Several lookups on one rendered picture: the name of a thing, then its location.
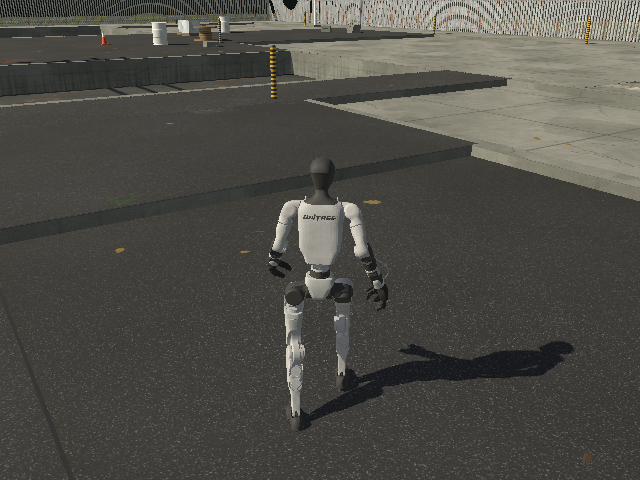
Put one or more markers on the left robot upper arm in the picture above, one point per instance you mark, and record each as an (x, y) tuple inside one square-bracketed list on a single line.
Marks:
[(289, 210)]

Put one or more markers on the robot left thigh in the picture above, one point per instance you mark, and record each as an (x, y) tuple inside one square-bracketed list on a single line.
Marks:
[(293, 310)]

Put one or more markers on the right robot hand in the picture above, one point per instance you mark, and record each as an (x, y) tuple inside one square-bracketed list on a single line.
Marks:
[(383, 296)]

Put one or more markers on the left robot hand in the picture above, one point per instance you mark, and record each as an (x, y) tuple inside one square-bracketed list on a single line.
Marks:
[(275, 272)]

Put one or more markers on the robot right forearm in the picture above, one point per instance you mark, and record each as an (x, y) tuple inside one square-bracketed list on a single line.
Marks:
[(372, 270)]

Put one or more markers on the robot left forearm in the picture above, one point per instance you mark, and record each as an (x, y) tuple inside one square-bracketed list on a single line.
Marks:
[(274, 257)]

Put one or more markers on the right robot upper arm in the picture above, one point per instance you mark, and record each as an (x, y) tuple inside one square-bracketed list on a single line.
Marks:
[(353, 212)]

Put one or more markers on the right robot shin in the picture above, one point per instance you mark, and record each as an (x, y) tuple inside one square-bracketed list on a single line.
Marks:
[(342, 346)]

